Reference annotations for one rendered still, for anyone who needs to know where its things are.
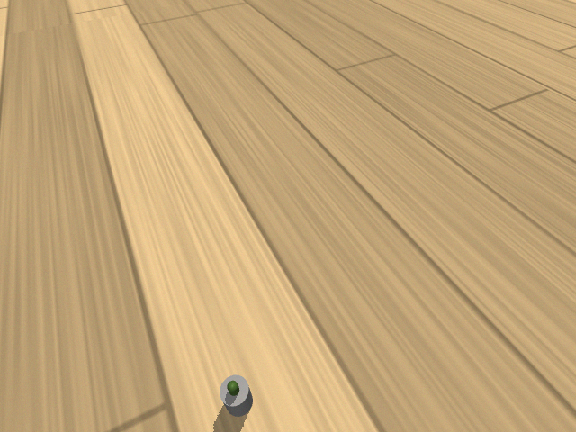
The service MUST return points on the bottle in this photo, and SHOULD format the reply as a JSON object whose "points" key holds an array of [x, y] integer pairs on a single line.
{"points": [[236, 395]]}

